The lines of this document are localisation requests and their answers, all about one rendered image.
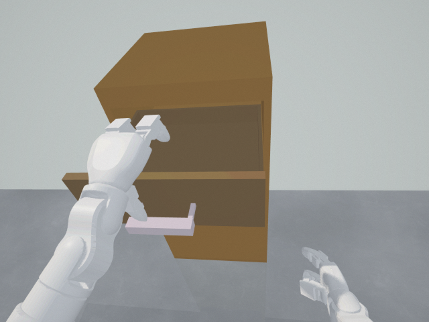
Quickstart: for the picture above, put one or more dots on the cabinet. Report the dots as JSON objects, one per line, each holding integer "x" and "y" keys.
{"x": 199, "y": 67}

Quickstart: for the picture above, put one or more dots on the robot left forearm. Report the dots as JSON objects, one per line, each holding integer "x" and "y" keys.
{"x": 80, "y": 259}

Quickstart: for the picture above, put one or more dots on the drawer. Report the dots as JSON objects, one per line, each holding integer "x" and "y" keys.
{"x": 214, "y": 158}

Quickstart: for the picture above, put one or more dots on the robot right hand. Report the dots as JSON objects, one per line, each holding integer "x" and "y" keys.
{"x": 315, "y": 286}

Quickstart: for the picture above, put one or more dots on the handle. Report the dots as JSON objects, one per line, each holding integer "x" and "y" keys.
{"x": 163, "y": 225}

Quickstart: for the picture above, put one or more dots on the robot left hand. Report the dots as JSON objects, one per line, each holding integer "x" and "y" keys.
{"x": 118, "y": 156}

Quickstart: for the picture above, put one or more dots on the robot right forearm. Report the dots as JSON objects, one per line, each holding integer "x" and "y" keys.
{"x": 343, "y": 306}

